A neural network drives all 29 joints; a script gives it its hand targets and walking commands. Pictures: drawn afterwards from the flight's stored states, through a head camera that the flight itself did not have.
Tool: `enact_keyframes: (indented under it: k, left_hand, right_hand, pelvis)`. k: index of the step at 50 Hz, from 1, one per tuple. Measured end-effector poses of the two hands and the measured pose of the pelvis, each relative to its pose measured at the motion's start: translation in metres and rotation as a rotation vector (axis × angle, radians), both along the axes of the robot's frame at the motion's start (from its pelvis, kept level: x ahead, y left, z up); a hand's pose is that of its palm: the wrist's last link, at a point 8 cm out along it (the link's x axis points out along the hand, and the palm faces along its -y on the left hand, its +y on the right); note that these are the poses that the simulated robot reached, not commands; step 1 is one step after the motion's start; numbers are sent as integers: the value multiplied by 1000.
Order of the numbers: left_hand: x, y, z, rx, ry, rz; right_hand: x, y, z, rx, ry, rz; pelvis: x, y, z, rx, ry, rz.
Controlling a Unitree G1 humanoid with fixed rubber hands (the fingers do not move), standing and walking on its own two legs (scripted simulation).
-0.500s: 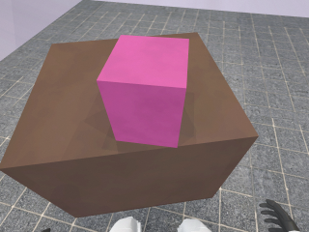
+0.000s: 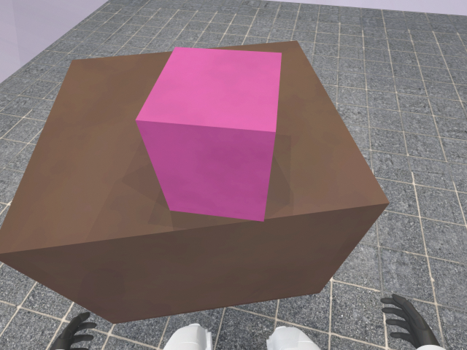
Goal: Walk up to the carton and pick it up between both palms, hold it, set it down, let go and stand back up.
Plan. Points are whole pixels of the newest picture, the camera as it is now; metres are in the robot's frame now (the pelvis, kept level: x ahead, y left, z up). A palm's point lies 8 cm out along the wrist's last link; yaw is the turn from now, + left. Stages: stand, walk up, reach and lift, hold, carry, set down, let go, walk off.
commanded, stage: reach and lift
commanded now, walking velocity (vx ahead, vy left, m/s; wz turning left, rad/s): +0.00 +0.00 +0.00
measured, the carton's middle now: (221, 137) +0.47 +0.03 +0.08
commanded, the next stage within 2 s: none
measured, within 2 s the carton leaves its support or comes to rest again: neither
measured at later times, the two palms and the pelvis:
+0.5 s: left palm (72, 318) +0.18 +0.28 -0.02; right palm (419, 346) +0.13 -0.25 -0.01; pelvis -0.01 -0.01 +0.04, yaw +0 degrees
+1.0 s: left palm (56, 293) +0.20 +0.28 +0.04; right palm (399, 312) +0.16 -0.21 +0.05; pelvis -0.01 +0.01 +0.05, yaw +1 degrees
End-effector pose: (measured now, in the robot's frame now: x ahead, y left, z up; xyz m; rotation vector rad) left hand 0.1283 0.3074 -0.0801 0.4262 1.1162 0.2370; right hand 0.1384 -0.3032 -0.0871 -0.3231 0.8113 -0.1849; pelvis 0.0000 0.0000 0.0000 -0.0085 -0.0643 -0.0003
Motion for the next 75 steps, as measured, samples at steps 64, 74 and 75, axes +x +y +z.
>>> enact_keyframes:
  k: [64,74,75]
  left_hand:
    - [88,-47,151,-333,-712,-201]
    - [96,-43,168,-351,-800,-202]
    - [98,-43,169,-354,-806,-202]
  right_hand:
    - [33,132,166,196,-482,-127]
    - [56,148,186,219,-536,-115]
    - [57,149,186,220,-534,-115]
  pelvis:
    - [0,2,52,11,-98,9]
    - [9,7,53,5,-76,9]
    - [10,7,53,5,-75,9]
